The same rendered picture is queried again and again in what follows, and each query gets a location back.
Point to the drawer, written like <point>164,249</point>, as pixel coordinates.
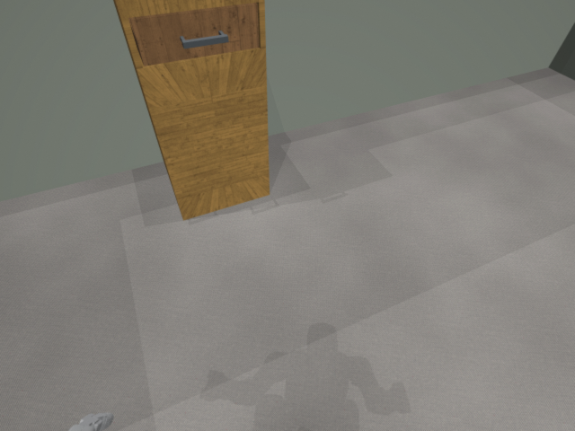
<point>158,36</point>

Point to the left robot hand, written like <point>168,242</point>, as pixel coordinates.
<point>93,422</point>

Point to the handle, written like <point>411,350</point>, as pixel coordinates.
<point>221,38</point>

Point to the cabinet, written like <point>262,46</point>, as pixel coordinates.
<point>209,114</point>

